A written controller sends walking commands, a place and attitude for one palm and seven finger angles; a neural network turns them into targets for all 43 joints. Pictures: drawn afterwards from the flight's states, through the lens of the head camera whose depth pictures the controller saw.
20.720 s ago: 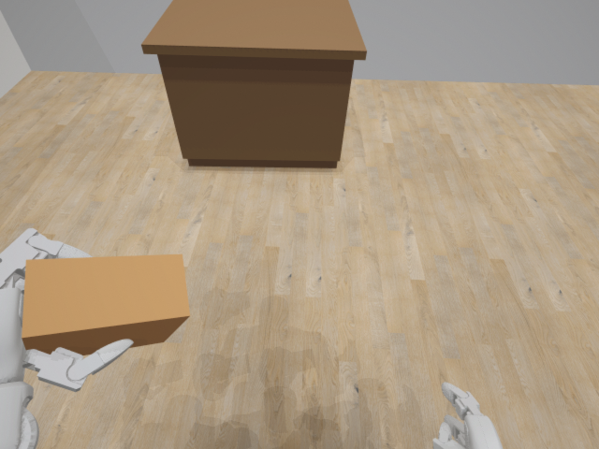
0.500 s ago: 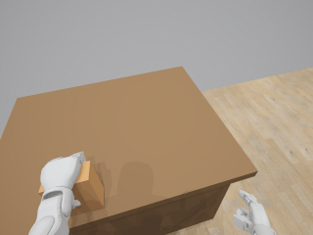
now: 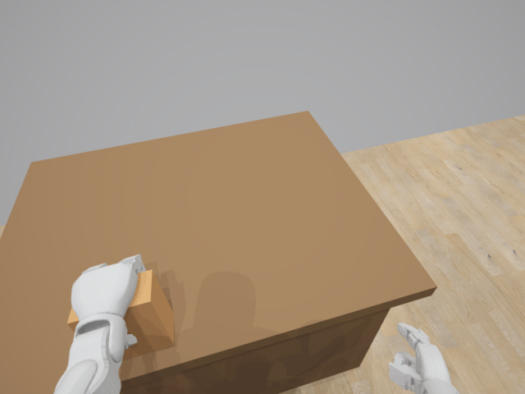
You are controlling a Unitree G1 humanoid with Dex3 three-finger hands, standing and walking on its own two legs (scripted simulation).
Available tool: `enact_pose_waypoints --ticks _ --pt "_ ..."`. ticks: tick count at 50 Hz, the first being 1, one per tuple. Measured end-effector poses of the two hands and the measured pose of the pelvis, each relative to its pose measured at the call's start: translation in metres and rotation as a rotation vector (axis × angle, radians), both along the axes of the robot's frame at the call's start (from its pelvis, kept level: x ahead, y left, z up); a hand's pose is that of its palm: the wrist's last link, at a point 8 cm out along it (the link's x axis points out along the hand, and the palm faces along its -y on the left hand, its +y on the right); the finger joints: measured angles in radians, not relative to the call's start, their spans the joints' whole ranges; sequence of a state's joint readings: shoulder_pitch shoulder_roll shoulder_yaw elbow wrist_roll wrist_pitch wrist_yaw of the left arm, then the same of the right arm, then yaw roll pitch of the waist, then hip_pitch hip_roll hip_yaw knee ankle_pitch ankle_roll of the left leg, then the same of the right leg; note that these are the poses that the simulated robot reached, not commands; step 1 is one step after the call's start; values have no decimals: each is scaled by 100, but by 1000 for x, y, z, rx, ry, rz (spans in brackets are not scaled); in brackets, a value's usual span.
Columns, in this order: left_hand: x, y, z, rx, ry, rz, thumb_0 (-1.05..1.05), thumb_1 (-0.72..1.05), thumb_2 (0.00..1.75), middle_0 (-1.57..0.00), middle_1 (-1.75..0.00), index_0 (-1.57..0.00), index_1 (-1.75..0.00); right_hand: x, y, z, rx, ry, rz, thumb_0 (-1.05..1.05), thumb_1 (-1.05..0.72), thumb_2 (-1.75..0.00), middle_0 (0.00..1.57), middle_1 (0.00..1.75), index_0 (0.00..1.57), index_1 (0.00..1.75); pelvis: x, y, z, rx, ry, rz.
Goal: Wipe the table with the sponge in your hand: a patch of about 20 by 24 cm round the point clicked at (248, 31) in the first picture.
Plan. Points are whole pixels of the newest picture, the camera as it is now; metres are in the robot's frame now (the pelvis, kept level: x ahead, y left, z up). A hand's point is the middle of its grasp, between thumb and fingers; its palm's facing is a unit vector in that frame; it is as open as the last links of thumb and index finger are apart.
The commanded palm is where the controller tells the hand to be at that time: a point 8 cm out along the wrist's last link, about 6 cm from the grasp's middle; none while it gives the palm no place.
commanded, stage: wipe forward along the first lane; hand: left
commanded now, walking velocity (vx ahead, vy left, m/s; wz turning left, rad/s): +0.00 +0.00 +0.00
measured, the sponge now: (132, 325) +0.21 +0.28 -0.05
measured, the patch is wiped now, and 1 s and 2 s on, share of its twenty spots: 0.10 0.40 0.55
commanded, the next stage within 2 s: slide across to the middle lane in 1.56 s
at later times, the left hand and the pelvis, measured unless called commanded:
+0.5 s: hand (126, 271) +0.28 +0.31 +0.00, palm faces -0.09 -0.03 -1.00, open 10.7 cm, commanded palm +0.26 +0.29 +0.03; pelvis +0.00 -0.01 -0.01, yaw +1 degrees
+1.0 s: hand (127, 248) +0.33 +0.33 +0.00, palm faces -0.11 -0.01 -0.99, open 10.6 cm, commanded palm +0.31 +0.32 +0.03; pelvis +0.00 +0.00 -0.01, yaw +1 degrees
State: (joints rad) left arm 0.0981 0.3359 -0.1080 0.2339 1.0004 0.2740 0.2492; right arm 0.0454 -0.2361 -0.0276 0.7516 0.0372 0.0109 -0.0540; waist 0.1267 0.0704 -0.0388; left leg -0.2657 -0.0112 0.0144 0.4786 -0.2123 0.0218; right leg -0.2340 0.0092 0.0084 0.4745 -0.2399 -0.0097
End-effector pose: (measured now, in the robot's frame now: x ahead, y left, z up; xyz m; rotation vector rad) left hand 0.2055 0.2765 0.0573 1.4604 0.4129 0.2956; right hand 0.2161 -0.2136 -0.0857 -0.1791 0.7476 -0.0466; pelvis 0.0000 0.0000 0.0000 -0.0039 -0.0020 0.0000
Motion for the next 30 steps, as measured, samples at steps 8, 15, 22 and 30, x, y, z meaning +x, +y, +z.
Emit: enact_pose_waypoints --ticks 8,15,22,30 --pt "21 10 2 29 8 19 -1 -54 102 -65 -133 -69 -130 -8 -2 -5 -16 30 -7 2 -90 -90 20 30 20 30 -4 -2 -2 0 19 12" --pt "42 16 1 47 37 11 -1 -55 102 -65 -133 -69 -130 -25 -15 -15 -25 77 -42 2 -90 -90 20 30 20 30 -5 -3 -4 -1 49 13" --pt "58 19 -1 63 39 1 0 -55 102 -65 -133 -69 -130 -49 -30 -28 -42 151 -84 2 -90 -90 20 30 20 30 -4 -4 -7 -2 81 12" --pt "74 24 -2 77 43 9 0 -55 103 -65 -132 -69 -130 -68 -42 -37 -55 212 -119 2 -90 -90 20 30 20 30 -3 -7 -10 -2 109 11"
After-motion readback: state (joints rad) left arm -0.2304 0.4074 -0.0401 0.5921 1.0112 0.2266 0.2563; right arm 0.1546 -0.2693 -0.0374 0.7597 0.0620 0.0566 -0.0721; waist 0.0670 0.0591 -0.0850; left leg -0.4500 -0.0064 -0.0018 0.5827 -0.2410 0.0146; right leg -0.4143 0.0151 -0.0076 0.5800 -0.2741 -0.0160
